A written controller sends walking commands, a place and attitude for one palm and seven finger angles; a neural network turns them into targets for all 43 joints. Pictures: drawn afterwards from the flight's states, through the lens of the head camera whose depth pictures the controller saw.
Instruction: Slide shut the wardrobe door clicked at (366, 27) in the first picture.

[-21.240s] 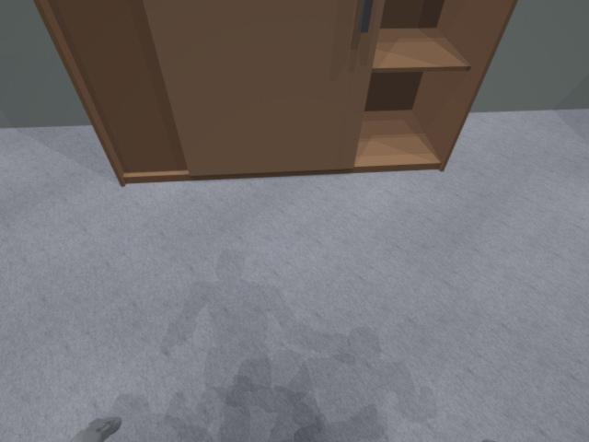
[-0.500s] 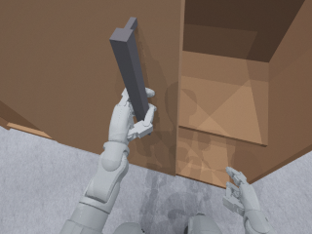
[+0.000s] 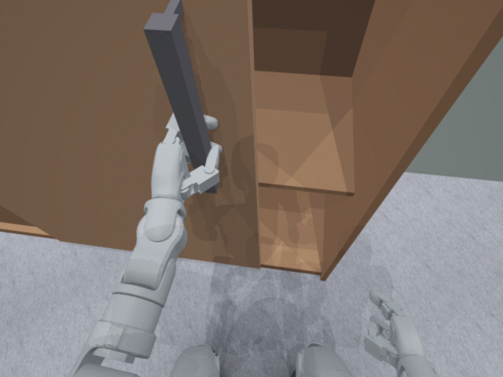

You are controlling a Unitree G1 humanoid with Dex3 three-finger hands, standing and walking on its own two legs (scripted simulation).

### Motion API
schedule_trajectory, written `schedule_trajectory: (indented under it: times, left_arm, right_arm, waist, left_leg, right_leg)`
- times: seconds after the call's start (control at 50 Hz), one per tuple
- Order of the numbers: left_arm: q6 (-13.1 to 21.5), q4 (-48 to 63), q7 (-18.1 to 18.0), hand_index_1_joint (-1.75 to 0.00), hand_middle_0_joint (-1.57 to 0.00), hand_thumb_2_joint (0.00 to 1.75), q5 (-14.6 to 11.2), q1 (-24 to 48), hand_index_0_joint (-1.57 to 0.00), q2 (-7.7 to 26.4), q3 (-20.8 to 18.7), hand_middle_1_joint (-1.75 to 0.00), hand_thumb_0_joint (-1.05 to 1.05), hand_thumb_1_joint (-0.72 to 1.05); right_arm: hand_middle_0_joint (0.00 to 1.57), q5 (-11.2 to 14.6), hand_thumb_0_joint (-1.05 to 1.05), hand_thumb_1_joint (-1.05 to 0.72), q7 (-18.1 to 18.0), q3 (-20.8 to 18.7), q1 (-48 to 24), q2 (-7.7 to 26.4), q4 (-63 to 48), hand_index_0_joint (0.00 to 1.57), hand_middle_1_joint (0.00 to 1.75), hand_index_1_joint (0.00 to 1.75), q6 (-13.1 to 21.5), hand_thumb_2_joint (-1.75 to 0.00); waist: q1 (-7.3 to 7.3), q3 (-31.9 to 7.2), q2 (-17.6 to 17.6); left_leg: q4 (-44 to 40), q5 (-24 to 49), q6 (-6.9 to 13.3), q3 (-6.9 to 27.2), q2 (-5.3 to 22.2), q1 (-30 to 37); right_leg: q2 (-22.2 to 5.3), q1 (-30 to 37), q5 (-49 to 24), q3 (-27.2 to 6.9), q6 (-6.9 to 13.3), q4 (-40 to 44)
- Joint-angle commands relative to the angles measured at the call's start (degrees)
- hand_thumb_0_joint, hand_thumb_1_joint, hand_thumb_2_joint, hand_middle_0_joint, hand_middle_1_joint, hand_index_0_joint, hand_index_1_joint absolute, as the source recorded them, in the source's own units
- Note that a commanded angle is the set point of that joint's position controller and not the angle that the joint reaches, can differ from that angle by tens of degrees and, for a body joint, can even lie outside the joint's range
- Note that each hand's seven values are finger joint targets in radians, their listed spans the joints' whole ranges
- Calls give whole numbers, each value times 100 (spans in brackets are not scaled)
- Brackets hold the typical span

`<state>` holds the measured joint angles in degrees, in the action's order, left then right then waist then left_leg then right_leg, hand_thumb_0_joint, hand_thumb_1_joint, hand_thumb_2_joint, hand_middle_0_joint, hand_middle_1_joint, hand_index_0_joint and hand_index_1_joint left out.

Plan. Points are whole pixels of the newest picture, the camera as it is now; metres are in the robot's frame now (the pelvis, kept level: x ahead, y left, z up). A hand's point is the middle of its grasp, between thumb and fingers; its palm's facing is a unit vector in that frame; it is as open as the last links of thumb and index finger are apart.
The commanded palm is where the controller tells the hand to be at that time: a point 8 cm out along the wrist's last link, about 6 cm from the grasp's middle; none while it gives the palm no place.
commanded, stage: step sideways, sliding the door along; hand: left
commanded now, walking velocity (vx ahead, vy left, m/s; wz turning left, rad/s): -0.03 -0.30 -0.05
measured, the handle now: (197, 119) +0.43 +0.14 +0.13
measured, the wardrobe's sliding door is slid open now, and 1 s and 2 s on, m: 0.23 0.01 0.00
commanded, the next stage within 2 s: stop walking and hold the door there in 1.30 s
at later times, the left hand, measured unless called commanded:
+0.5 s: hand (274, 173) +0.38 +0.02 +0.09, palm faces +0.25 -0.96 -0.10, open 6.4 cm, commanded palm +0.35 -0.01 +0.09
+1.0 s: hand (373, 181) +0.38 -0.12 +0.09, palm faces +0.34 -0.93 -0.15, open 6.4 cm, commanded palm +0.34 -0.14 +0.09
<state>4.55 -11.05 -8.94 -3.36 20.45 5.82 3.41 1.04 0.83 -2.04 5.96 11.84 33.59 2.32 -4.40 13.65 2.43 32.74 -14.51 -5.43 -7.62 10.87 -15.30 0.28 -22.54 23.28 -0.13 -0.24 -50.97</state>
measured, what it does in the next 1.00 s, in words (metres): steps to the right: right foot, then left foot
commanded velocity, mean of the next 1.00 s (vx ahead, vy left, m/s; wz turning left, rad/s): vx -0.07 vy -0.29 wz -0.09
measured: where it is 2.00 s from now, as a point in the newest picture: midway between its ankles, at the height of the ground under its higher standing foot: outside the picture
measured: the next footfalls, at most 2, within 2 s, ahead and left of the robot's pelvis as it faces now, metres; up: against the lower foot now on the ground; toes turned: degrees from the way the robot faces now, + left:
right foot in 0.08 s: +0.01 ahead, -0.17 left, +0.00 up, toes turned -2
left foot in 0.30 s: +0.01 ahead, +0.08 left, +0.00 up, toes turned +10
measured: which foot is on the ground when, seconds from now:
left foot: down 0.00-0.14, up 0.16-0.28, down 0.30-0.56, up 0.58-0.70, down 0.72-1.00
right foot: up 0.00-0.06, down 0.08-0.30, up 0.32-0.50, down 0.52-0.74, up 0.76-0.92, down 0.94-1.00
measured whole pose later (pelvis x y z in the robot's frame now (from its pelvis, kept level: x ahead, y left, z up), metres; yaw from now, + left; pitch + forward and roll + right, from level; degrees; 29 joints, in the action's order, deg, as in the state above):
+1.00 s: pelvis +0.01 -0.34 -0.01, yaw +4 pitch -3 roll -1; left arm 7.5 -21.7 -8.2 -6.6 26.8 12.2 -4.8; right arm 2.7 0.7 -2.6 5.4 11.9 35.6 2.2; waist -6.6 15.7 6.0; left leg 35.1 -15.1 -5.0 -1.8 18.7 -10.7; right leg 2.1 -15.1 20.3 3.6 1.9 -38.0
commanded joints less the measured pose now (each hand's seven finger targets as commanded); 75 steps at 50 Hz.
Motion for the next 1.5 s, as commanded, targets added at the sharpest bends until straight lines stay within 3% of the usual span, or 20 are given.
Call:
schedule_trajectory:
  times: [0.0,0.08,0.12,0.2,0.24,0.28,0.48,0.56,0.6,0.68,0.72,0.76,0.92,1.0,1.12,1.18,1.26,1.38,1.4,1.48]
  left_arm:
    - [538,1455,586,-140,-45,90,214,2700,-45,-953,1577,-140,0,90]
    - [769,1189,550,-140,-45,90,299,3024,-45,-494,1203,-140,0,90]
    - [703,695,467,-140,-45,90,279,2937,-45,116,651,-140,0,90]
    - [827,814,516,-140,-45,90,116,3458,-45,-553,1142,-140,0,90]
    - [930,1104,446,-140,-45,90,33,3504,-45,-231,948,-140,0,90]
    - [951,1217,592,-140,-45,90,-23,3559,-45,-571,1237,-140,0,90]
    - [687,209,670,-140,-45,90,87,3665,-45,-317,948,-140,0,90]
    - [580,-266,532,-140,-45,90,102,3384,-45,373,402,-140,0,90]
    - [636,44,579,-140,-45,90,22,3691,-45,18,648,-140,0,90]
    - [911,734,478,-140,-45,90,-40,3511,-45,-27,749,-140,0,90]
    - [970,947,629,-140,-45,90,-68,3403,-45,-287,927,-140,0,90]
    - [886,537,679,-140,-45,90,76,3203,-45,-534,1056,-140,0,90]
    - [944,846,636,-140,-45,90,181,2983,-45,-111,832,-140,0,90]
    - [891,759,510,-140,-45,90,207,2146,-45,461,350,-140,0,90]
    - [1176,1858,287,-140,-45,90,-2,2280,-45,561,151,-140,0,90]
    - [1140,2075,475,-140,-45,90,14,2298,-45,344,132,-140,0,90]
    - [890,1821,426,-140,-45,90,66,1822,-45,125,410,-140,0,90]
    - [846,1985,303,-140,-45,90,225,1729,-45,968,-84,-140,0,90]
    - [895,50,11,-140,-45,90,365,902,-45,5373,-4183,-140,0,90]
    - [905,396,-85,-140,-45,90,200,588,-45,3785,-3477,-140,0,90]
  right_arm:
    - [20,58,0,-90,-29,-174,-291,726,-804,20,30,30,184,-90]
    - [20,225,0,-90,-74,-153,-161,586,-670,20,30,30,267,-90]
    - [20,213,0,-90,-239,-268,-230,594,-566,20,30,30,253,-90]
    - [20,74,0,-90,-297,-27,-200,344,-308,20,30,30,397,-90]
    - [20,38,0,-90,-365,-157,-99,583,-218,20,30,30,358,-90]
    - [20,6,0,-90,-202,-309,-46,797,-460,20,30,30,366,-90]
    - [20,250,0,-90,-27,-286,-132,834,-523,20,30,30,177,-90]
    - [20,295,0,-90,-172,-309,-67,600,-301,20,30,30,136,-90]
    - [20,161,0,-90,-265,-234,-106,491,-211,20,30,30,253,-90]
    - [20,81,0,-90,-412,-285,-41,659,-136,20,30,30,336,-90]
    - [20,53,0,-90,-215,-355,-103,803,-392,20,30,30,329,-90]
    - [20,30,0,-90,-96,-343,-219,762,-434,20,30,30,272,-90]
    - [20,191,0,-90,-31,-350,-99,789,-620,20,30,30,242,-90]
    - [20,185,0,-90,-223,-362,-162,516,-588,20,30,30,327,-90]
    - [20,84,0,-90,-345,-246,-122,499,-458,20,30,30,444,-90]
    - [20,47,0,-90,-9,-343,-208,782,-589,20,30,30,434,-90]
    - [20,50,0,-90,21,-348,-120,752,-739,20,30,30,534,-90]
    - [20,273,0,-90,-89,-344,111,672,-770,20,30,30,707,-90]
    - [20,217,0,-90,-266,-500,412,1156,-475,20,30,30,542,-90]
    - [20,140,0,-90,-338,-39,-56,675,-292,20,30,30,585,-90]
  waist:
    - [732,-2680,1096]
    - [712,-3026,313]
    - [605,-3378,-2470]
    - [710,-3093,-1057]
    - [859,-3315,-483]
    - [700,-3510,984]
    - [656,-2750,1133]
    - [677,-3040,-2078]
    - [641,-3042,-1671]
    - [829,-3313,-653]
    - [628,-3433,567]
    - [577,-2983,1052]
    - [646,-2892,898]
    - [524,-3297,-2034]
    - [651,-3580,-801]
    - [446,-3480,806]
    - [458,-2725,2246]
    - [660,-3223,-235]
    - [465,-3314,-1301]
    - [293,-3007,-144]
  left_leg:
    - [-212,3521,1078,604,1307,1870]
    - [868,2926,595,271,361,1900]
    - [1995,-357,404,190,-573,-4]
    - [430,-1050,529,359,-599,-382]
    - [-1337,1869,576,200,-213,1422]
    - [-435,6742,1651,2266,1903,3602]
    - [94,2300,958,350,948,1161]
    - [2147,-1161,365,278,-636,-71]
    - [2207,-1870,464,694,-528,-178]
    - [-1240,2409,633,585,238,1745]
    - [-628,6640,1641,2018,2089,3355]
    - [-617,5520,1703,1437,1990,2874]
    - [427,4192,1068,124,937,2248]
    - [2251,-1562,371,222,-546,-346]
    - [-910,1676,502,151,-7,1302]
    - [-663,7174,1725,1379,2203,3436]
    - [-457,5496,1266,9,1579,3188]
    - [1731,2234,971,-371,-67,1259]
    - [2398,-971,397,-258,-586,-28]
    - [1690,-2179,519,835,-593,-974]
  right_leg:
    - [-73,338,-187,208,-33,1141]
    - [-140,1314,-2982,288,-5,3255]
    - [-918,2882,-6675,-953,624,2426]
    - [-1117,2892,-6321,-779,778,1716]
    - [-751,2104,-5579,-166,352,654]
    - [-192,-599,403,-321,-31,-560]
    - [11,1401,-1180,416,-5,1528]
    - [-1244,2132,-5137,-1591,827,2485]
    - [-1354,2083,-5548,-1452,894,2324]
    - [-775,1737,-5233,-425,280,888]
    - [-273,-385,-12,-278,-89,-160]
    - [-317,-644,433,-468,-5,-752]
    - [-33,1109,-2064,349,26,2213]
    - [-1345,3100,-8709,-1677,818,1934]
    - [-1044,2784,-7680,-822,374,1171]
    - [-197,-267,440,-491,-156,-10]
    - [-329,-295,-149,-119,10,603]
    - [-762,2452,-6732,-142,163,2282]
    - [-1434,2738,-8686,-1479,624,1854]
    - [-1866,3068,-7893,-1603,976,1891]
